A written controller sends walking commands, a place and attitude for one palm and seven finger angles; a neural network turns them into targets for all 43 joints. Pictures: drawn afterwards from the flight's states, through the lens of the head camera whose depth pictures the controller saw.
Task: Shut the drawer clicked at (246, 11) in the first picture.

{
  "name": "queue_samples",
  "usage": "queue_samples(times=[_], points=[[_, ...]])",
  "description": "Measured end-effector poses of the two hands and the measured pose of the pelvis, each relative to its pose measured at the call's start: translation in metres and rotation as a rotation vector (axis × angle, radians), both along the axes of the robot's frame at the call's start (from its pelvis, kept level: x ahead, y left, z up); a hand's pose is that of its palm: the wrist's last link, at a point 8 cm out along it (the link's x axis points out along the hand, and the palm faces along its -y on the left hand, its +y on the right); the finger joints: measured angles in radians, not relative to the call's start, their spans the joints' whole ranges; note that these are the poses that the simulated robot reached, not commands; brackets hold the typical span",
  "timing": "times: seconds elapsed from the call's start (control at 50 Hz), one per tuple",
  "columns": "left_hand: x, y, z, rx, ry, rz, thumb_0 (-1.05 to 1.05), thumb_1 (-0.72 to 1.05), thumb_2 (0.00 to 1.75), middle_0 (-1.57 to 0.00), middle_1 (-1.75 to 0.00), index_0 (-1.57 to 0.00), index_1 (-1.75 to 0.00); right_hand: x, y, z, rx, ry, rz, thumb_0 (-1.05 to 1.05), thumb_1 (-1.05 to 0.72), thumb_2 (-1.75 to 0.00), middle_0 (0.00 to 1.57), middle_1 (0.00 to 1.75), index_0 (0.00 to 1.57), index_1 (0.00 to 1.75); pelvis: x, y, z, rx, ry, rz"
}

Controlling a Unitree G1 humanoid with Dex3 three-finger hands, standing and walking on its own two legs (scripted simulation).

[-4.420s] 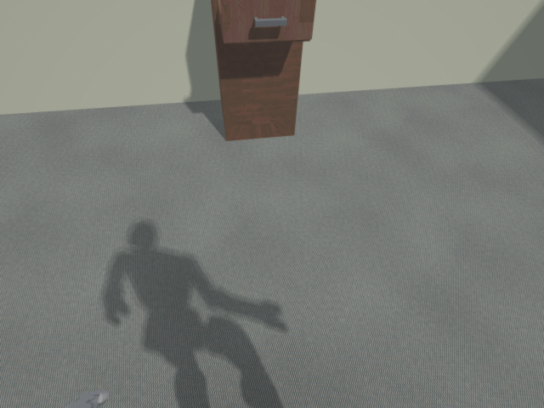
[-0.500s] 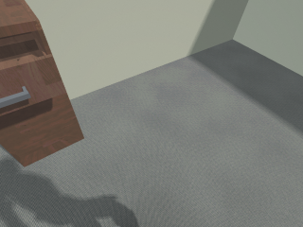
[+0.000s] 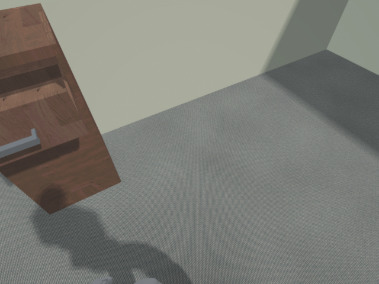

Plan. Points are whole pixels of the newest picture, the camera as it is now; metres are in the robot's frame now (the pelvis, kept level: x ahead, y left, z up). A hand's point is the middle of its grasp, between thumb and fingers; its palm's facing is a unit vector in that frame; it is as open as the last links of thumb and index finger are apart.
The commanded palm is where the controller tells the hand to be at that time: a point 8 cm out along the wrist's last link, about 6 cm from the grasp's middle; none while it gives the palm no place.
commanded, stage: turn to face it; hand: left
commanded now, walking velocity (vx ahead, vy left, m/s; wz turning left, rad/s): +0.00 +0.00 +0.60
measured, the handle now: (14, 142) +0.48 +0.52 -0.01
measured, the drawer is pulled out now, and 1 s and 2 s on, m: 0.22 0.22 0.22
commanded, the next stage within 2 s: take the last steps up to it in 0.74 s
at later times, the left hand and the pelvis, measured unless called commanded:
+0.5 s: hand out of the picture +0.02 +0.25 -0.16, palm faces +0.29 -0.91 -0.29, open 7.4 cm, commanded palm none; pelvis +0.01 +0.02 +0.00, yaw +15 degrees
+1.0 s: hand out of the picture -0.10 +0.17 -0.17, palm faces +0.51 -0.83 -0.22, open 7.4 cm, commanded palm none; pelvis -0.01 +0.00 +0.00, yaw +28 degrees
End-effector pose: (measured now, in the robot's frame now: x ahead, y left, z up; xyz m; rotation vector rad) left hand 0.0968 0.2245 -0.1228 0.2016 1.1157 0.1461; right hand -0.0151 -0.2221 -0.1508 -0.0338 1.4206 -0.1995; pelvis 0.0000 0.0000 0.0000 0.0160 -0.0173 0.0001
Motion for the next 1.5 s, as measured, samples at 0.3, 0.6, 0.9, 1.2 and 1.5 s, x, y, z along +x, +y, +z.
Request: queue_samples(times=[0.3,0.6,0.9,1.2,1.5], points=[[-0.085,0.076,-0.033,-0.025,0.163,0.236,0.00,0.91,0.90,-0.20,-0.30,-0.20,-0.29,0.135,0.012,0.032,-0.162,-0.241,0.287,0.00,-0.91,-0.90,0.20,0.30,0.20,0.30,0.001,0.035,-0.010,-0.038,0.019,0.162],[-0.093,0.044,0.002,0.076,0.062,0.345,0.00,0.91,0.90,-0.20,-0.30,-0.20,-0.29,0.164,0.002,-0.002,-0.030,-0.206,0.399,0.01,-0.91,-0.90,0.20,0.30,0.20,0.30,0.006,-0.005,-0.011,-0.011,0.023,0.311],[-0.169,-0.017,0.000,-0.019,0.136,0.507,0.00,0.91,0.90,-0.21,-0.30,-0.20,-0.30,0.183,0.006,0.011,-0.037,-0.140,0.562,0.01,-0.91,-0.90,0.20,0.30,0.19,0.30,-0.001,-0.018,0.003,0.011,0.012,0.457],[-0.250,0.017,-0.026,-0.147,0.300,0.599,0.01,0.91,0.90,-0.20,-0.30,-0.20,-0.29,0.158,0.078,0.035,-0.088,-0.212,0.630,0.00,-0.93,-0.90,0.20,0.30,0.20,0.30,-0.007,0.042,0.006,-0.042,-0.028,0.497],[-0.074,0.083,-0.021,-0.097,0.123,0.462,0.00,0.91,0.90,-0.20,-0.30,-0.19,-0.29,0.068,0.062,0.020,-0.074,0.190,0.454,0.00,-0.91,-0.90,0.20,0.30,0.20,0.30,0.065,0.071,-0.001,-0.012,-0.009,0.484]])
